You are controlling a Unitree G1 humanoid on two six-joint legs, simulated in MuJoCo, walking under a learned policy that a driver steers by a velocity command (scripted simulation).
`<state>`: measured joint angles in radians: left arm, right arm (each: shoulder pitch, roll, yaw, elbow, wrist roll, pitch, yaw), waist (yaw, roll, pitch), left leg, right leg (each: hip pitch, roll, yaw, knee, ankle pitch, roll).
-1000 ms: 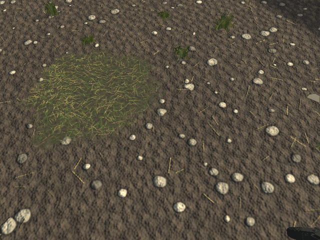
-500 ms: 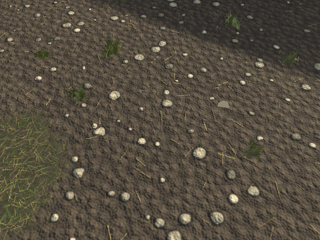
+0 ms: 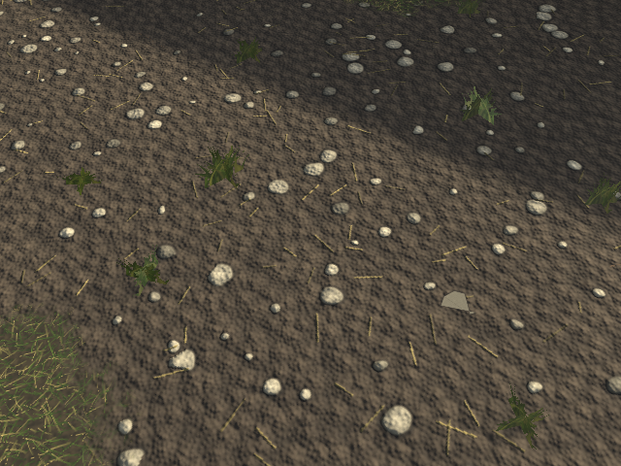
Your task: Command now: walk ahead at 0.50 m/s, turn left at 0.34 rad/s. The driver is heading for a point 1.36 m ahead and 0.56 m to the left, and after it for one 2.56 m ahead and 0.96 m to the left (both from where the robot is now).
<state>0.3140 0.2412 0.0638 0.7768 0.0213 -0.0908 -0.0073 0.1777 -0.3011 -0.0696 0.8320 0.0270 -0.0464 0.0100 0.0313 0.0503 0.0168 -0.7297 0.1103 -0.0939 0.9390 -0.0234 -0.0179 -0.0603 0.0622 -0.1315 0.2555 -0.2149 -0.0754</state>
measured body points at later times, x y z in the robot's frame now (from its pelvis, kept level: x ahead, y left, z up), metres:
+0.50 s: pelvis +0.29 +0.07 +0.00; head +0.33 +0.09 +0.45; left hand +0.40 +0.38 -0.09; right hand +0.45 -0.18 -0.11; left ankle +0.27 +0.13 -0.75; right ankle +0.43 -0.09 -0.68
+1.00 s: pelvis +0.57 +0.11 +0.00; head +0.59 +0.12 +0.45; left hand +0.44 +0.37 -0.12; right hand +0.86 -0.01 -0.09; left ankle +0.55 +0.30 -0.67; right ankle +0.59 +0.00 -0.75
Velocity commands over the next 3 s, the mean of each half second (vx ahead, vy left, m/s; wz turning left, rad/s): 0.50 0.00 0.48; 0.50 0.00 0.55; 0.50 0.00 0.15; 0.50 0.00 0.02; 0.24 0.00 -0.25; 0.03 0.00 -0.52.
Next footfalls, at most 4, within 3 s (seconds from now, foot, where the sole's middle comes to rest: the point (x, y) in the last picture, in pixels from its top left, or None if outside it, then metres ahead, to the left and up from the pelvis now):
0.24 left None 0.31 0.14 -0.78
0.70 right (337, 407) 0.63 0.02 -0.78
1.22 left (178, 371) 0.71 0.39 -0.78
1.74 right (209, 247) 1.09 0.38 -0.78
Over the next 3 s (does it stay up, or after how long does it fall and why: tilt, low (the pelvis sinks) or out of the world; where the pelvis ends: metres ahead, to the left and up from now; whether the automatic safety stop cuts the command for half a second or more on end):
stays up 1.17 0.55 0.00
